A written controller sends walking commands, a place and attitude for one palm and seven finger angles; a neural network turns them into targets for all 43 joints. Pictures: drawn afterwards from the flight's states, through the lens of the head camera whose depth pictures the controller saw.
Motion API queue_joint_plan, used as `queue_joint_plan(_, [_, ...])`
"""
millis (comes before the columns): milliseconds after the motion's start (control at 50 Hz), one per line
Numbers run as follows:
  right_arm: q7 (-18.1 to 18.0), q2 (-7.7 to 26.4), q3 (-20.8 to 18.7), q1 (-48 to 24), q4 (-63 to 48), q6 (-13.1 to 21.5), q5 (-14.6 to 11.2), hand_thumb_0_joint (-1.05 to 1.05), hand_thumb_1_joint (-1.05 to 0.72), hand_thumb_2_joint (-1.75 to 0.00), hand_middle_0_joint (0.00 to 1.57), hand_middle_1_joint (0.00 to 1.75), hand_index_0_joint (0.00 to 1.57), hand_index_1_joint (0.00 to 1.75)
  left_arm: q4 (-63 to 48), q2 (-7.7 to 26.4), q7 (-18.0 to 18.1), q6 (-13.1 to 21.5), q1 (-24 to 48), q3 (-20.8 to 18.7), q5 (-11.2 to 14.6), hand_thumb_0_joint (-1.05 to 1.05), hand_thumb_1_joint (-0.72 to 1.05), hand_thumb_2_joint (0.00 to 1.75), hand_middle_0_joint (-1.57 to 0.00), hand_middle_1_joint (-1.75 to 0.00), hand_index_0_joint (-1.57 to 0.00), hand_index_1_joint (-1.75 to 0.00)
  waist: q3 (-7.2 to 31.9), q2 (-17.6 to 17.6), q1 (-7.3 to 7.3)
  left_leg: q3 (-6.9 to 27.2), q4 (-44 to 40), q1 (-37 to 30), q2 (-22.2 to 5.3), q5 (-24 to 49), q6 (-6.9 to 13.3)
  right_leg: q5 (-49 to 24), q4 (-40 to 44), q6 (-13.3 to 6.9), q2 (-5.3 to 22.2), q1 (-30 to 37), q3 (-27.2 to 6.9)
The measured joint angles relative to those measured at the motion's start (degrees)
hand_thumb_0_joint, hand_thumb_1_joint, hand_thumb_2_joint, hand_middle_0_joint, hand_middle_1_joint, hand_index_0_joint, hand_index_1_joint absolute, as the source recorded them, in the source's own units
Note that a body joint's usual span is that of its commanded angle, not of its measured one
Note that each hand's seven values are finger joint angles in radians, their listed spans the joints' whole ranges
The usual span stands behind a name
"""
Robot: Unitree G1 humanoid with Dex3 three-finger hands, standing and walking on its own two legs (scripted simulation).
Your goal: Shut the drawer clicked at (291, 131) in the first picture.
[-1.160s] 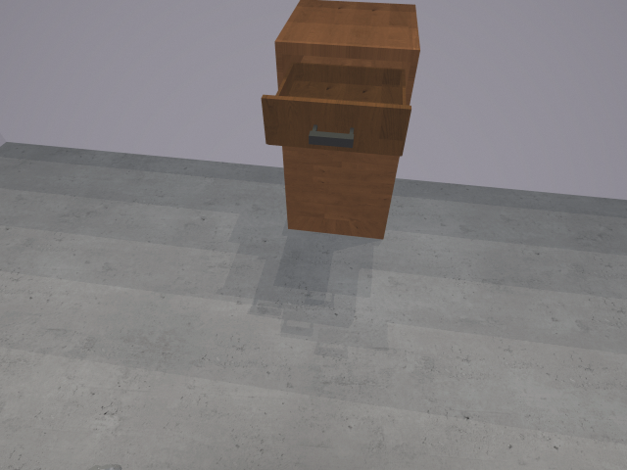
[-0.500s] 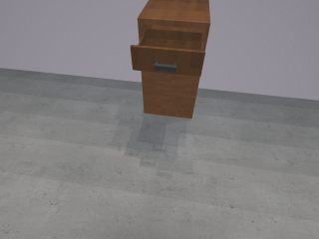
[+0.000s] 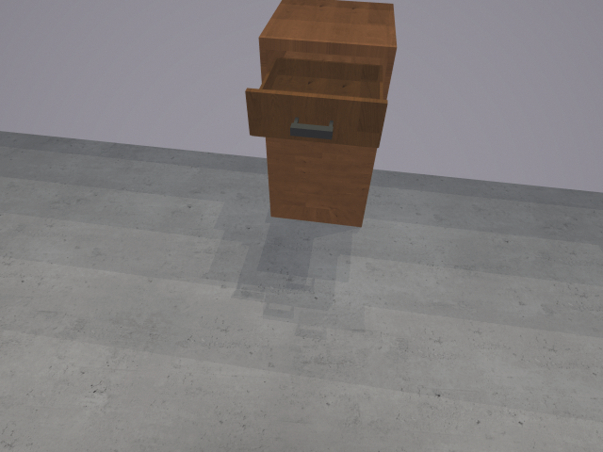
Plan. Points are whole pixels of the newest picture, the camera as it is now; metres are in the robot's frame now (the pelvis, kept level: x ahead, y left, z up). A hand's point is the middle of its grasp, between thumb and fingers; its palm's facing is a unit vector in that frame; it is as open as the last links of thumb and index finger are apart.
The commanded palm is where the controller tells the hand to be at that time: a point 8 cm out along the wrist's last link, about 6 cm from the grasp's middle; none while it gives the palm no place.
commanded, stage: look at it before walking up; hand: left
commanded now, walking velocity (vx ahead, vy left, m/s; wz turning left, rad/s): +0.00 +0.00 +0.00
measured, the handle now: (312, 126) +0.93 +0.03 -0.07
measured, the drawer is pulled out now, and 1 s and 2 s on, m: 0.28 0.28 0.28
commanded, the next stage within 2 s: walk to a spot facing it in 0.28 s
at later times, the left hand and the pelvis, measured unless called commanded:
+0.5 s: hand out of the picture +0.06 +0.24 -0.16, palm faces -0.01 -0.95 -0.31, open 7.4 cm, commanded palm none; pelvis +0.01 +0.00 +0.00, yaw -2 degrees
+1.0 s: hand out of the picture +0.12 +0.12 -0.17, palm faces -0.16 -0.97 -0.18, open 7.3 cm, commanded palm none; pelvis +0.13 -0.05 +0.00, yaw -15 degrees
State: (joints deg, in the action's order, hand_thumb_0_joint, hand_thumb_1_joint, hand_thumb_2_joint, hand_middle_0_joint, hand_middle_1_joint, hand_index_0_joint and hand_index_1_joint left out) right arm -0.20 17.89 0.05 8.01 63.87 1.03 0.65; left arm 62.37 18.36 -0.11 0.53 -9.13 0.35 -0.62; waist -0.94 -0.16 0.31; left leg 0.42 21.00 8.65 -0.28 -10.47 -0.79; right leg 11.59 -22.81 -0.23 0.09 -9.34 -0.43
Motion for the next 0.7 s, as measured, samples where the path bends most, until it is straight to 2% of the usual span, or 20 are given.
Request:
queue_joint_plan(460, [-0.3,-0.1,0.2,-0.1,0.4,-0.2,0.2,0.00,-0.90,-0.90,0.20,0.30,0.20,0.30,0.5,-0.2,0.3,-0.3,-1.0,-0.2,0.1,0.00,0.91,0.90,-0.20,-0.30,-0.20,-0.30,0.3,0.0,0.47,-0.5,-0.4,-1.1,-0.3,-0.7,-0.1,0.4,0.7,0.0,-0.2,1.0,-0.4])
queue_joint_plan(540, [-0.2,-1.8,-0.3,1.9,-0.7,-0.6,0.6,0.00,-0.91,-0.90,0.20,0.30,0.20,0.30,-0.3,-1.8,-0.4,-1.5,-4.2,-0.9,-0.3,0.00,0.91,0.90,-0.20,-0.30,-0.20,-0.30,1.2,0.0,1.17,-2.5,4.2,-0.1,-1.1,-4.6,0.0,3.4,-4.0,-0.5,-1.1,-0.9,-2.4])
queue_joint_plan(600, [-0.1,-3.4,-0.9,4.4,-2.0,-0.3,0.7,0.00,-0.91,-0.90,0.20,0.30,0.20,0.30,-1.2,-3.1,-1.2,-1.9,-7.5,-1.6,-0.4,0.00,0.91,0.90,-0.20,-0.30,-0.20,-0.30,1.5,-0.4,1.26,-4.4,7.1,0.4,-1.5,-7.4,0.1,8.5,-9.6,-1.5,-1.7,-3.3,-4.1])
queue_joint_plan(660, [-0.1,-4.8,-1.7,6.9,-2.8,0.7,0.6,0.00,-0.90,-0.90,0.20,0.30,0.20,0.30,-1.5,-4.8,-1.8,-2.1,-9.9,-2.3,-0.5,0.00,0.91,0.90,-0.20,-0.30,-0.20,-0.30,0.8,-0.7,1.35,-7.1,8.0,-0.9,-2.2,-9.4,-0.2,12.9,-18.5,-1.7,-0.6,-7.3,-1.2])
queue_joint_plan(700, [-0.2,-5.3,-2.0,8.3,-2.9,1.2,0.8,0.00,-0.90,-0.90,0.20,0.30,0.20,0.30,-1.7,-6.0,-2.2,-2.1,-10.4,-2.7,-0.5,0.00,0.91,0.90,-0.20,-0.30,-0.20,-0.30,-0.1,-0.3,1.13,-8.7,7.9,-2.3,-3.0,-10.4,-0.9,14.0,-20.5,-1.6,0.5,-9.2,1.6])
